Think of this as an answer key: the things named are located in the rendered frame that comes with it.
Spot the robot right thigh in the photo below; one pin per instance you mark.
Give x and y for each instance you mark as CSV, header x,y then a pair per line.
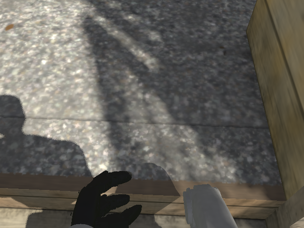
x,y
204,207

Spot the left robot hand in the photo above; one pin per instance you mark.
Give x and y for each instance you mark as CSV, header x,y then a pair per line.
x,y
91,208

